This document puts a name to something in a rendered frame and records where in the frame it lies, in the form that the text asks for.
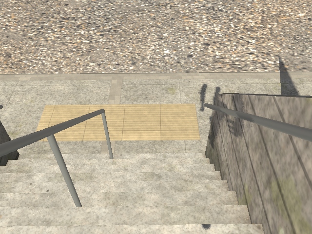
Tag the stairs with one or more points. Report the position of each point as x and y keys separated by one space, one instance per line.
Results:
x=133 y=193

